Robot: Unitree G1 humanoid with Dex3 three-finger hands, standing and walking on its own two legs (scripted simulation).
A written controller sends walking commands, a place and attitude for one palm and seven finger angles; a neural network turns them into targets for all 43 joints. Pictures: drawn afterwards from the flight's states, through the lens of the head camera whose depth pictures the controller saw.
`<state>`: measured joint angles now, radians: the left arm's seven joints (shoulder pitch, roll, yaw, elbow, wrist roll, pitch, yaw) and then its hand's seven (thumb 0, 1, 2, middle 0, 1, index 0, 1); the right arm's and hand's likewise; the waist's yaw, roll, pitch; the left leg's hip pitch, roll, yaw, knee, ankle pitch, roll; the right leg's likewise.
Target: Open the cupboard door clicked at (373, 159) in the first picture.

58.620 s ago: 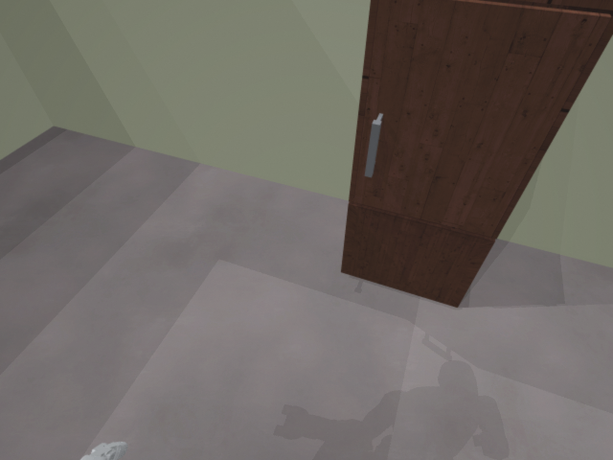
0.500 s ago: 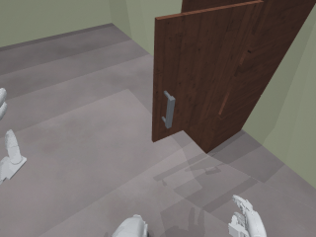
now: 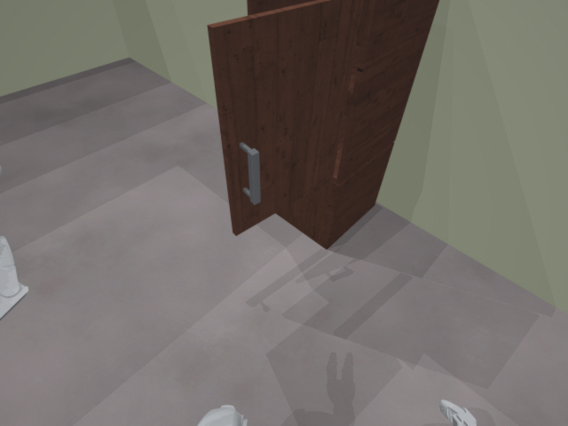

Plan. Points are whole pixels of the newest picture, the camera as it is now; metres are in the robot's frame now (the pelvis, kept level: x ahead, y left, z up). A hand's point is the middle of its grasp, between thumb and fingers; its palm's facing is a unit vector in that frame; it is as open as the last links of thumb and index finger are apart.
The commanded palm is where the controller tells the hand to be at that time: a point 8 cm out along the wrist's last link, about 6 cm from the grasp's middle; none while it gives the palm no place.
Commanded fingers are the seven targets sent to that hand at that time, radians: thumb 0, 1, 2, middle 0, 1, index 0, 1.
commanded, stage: stop stepping back and stand still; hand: left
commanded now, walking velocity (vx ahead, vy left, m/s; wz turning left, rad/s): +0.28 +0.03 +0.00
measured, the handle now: (249, 174) +0.71 +0.15 -0.10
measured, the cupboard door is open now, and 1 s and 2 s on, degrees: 83 83 83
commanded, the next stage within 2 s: let the arm hang, fingers relaxed in 0.20 s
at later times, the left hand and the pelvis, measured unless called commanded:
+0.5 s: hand (149, 402) +0.17 +0.21 -0.08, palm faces +0.04 -0.93 -0.36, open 7.4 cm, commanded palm none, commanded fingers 0.00 0.90 0.90 -0.20 -0.30 -0.20 -0.30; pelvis +0.01 +0.01 -0.01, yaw +2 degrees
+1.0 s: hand out of the picture +0.01 +0.21 -0.15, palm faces +0.02 -0.96 -0.28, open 7.4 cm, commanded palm none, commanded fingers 0.00 0.90 0.90 -0.20 -0.30 -0.20 -0.30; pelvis +0.01 +0.01 +0.01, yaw +1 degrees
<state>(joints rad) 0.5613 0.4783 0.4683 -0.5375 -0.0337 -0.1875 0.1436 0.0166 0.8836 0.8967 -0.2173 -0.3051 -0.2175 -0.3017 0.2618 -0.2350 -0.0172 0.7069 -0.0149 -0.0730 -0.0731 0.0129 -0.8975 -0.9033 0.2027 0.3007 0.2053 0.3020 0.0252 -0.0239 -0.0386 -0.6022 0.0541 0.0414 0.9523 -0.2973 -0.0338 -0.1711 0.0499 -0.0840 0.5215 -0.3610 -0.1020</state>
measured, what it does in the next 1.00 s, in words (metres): steps on the spot: left foot, then left foot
